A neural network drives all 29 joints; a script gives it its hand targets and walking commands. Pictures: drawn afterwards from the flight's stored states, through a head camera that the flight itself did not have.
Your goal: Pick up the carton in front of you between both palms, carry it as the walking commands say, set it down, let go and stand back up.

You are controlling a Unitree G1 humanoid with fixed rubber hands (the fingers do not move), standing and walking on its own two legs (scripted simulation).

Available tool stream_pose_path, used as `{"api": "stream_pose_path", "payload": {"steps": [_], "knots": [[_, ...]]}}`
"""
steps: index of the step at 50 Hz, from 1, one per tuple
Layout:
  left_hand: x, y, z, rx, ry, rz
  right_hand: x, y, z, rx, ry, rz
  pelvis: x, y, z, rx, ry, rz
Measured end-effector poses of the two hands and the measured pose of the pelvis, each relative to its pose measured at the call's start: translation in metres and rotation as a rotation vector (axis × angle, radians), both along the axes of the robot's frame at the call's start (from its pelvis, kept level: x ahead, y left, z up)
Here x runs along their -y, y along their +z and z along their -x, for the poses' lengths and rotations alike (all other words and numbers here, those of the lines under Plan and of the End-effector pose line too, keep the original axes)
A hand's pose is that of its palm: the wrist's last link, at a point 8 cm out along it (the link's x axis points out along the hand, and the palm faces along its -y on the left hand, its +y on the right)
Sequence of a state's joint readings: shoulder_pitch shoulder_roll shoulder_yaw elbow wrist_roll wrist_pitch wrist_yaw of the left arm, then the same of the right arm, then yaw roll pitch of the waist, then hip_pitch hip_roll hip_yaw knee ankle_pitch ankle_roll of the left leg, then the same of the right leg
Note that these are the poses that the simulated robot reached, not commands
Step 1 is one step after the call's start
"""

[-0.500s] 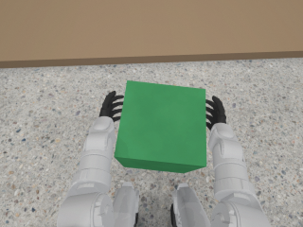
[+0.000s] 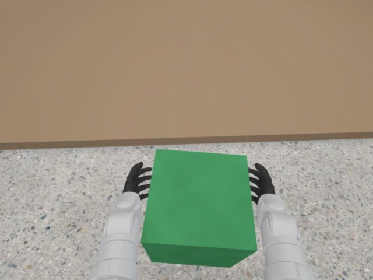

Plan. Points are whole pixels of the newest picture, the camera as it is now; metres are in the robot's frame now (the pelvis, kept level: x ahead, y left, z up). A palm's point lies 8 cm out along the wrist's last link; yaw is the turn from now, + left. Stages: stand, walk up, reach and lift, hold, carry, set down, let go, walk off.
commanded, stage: reach and lift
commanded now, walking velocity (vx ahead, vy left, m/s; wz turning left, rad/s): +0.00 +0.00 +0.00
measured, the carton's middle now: (195, 212) +0.31 +0.00 -0.08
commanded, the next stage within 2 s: hold in 1.20 s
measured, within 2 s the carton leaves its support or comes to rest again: neither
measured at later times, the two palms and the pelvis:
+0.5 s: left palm (123, 190) +0.30 +0.15 +0.06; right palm (274, 189) +0.30 -0.15 +0.06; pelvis -0.01 +0.00 +0.03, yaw +0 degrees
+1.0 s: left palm (122, 183) +0.31 +0.15 +0.07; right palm (274, 183) +0.31 -0.15 +0.08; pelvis +0.01 +0.00 +0.04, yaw +0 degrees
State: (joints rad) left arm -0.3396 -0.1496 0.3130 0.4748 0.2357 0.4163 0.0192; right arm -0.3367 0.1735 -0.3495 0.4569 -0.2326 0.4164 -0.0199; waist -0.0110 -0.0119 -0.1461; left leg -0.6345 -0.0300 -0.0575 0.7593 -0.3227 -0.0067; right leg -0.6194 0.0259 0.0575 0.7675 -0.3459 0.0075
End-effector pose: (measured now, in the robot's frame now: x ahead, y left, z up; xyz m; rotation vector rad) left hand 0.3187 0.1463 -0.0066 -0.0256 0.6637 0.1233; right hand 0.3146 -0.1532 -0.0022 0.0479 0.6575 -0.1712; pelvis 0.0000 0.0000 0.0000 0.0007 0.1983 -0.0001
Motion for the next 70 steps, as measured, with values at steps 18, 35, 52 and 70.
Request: {"api": "stream_pose_path", "payload": {"steps": [18, 35, 52, 70], "knots": [[-0.001, 0.064, 0.024, -0.017, -0.007, -0.038, -0.001, 0.063, 0.017, -0.017, 0.054, 0.040, 0.003, 0.031, 0.001, 0.262, -0.002, -0.001], [-0.002, 0.073, 0.016, 0.002, -0.015, -0.040, -0.003, 0.072, 0.011, 0.003, 0.048, 0.041, -0.001, 0.034, 0.001, 0.285, -0.007, 0.000], [-0.002, 0.079, 0.014, -0.005, -0.029, -0.065, -0.003, 0.078, 0.007, -0.004, 0.070, 0.064, -0.001, 0.038, -0.014, 0.297, -0.007, 0.000], [0.000, 0.100, 0.024, 0.032, -0.024, -0.060, -0.001, 0.100, 0.017, 0.034, 0.068, 0.059, 0.002, 0.039, -0.010, 0.332, -0.001, 0.000]]}}
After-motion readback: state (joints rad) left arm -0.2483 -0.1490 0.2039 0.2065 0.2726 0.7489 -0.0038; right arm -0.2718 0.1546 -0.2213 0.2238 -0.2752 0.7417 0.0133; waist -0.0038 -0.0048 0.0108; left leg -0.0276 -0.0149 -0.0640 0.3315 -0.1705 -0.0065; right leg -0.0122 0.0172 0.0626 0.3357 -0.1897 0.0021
